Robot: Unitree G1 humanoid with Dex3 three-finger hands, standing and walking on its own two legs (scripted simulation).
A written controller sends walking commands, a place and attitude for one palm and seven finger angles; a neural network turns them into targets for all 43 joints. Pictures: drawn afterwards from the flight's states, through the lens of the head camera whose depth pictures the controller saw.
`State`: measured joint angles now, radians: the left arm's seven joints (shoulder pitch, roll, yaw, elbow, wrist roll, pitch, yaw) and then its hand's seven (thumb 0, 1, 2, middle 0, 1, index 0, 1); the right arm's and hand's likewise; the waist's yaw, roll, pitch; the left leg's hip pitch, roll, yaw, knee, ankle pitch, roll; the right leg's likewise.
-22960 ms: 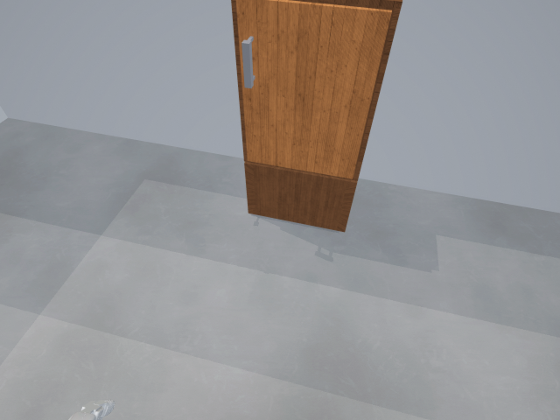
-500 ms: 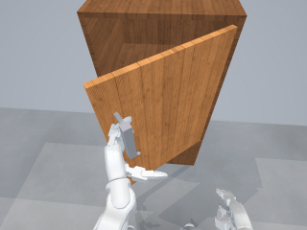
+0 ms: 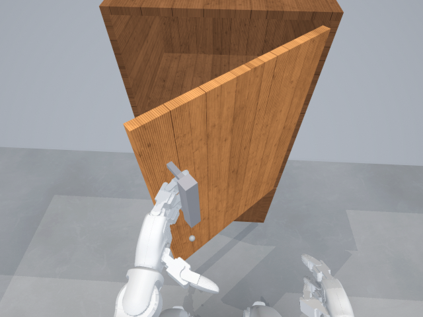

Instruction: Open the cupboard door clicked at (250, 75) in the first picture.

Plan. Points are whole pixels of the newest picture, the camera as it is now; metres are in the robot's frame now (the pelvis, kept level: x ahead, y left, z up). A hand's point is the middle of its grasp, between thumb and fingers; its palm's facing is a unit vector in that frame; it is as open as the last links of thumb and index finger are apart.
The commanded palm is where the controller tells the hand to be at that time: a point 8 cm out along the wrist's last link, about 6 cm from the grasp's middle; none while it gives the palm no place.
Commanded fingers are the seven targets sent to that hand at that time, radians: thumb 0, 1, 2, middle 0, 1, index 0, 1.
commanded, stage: slide the hand sideways off the handle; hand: left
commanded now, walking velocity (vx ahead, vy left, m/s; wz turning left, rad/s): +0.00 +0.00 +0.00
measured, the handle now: (183, 195) +0.32 +0.07 +0.07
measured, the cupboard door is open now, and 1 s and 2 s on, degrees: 43 42 42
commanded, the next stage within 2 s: draw the hand back to the body in 0.66 s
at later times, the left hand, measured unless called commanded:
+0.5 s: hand (154, 267) +0.19 +0.10 +0.06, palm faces -0.01 -1.00 -0.04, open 16.2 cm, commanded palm +0.16 +0.16 +0.07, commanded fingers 0.00 -0.50 0.30 -0.15 -0.30 -0.15 -0.30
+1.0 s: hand (124, 268) +0.18 +0.14 +0.10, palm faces -0.02 -1.00 -0.08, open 16.3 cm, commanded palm +0.15 +0.19 +0.10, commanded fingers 0.00 -0.50 0.30 -0.15 -0.30 -0.15 -0.30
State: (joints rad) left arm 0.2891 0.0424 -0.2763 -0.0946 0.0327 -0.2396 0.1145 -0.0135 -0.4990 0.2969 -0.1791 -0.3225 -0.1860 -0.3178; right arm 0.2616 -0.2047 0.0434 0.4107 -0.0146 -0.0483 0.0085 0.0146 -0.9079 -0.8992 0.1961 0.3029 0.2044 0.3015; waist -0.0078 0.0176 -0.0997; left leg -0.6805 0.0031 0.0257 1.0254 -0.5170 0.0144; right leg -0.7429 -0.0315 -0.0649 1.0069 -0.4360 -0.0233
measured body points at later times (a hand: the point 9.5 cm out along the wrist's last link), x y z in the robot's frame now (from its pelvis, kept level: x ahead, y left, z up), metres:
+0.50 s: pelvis +0.01 -0.01 -0.01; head +0.07 -0.02 +0.44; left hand +0.19 +0.16 +0.07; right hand +0.21 -0.23 -0.08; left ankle +0.00 +0.11 -0.67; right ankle +0.04 -0.11 -0.67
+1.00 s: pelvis +0.00 +0.00 -0.01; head +0.02 -0.02 +0.44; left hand +0.18 +0.19 +0.10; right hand +0.19 -0.22 -0.07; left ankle +0.00 +0.11 -0.67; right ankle +0.04 -0.11 -0.67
